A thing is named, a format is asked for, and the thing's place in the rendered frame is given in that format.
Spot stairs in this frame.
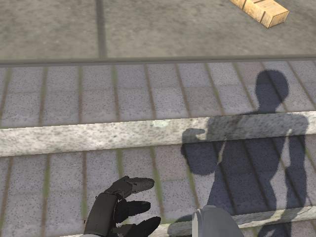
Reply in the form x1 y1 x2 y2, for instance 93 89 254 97
0 111 316 237

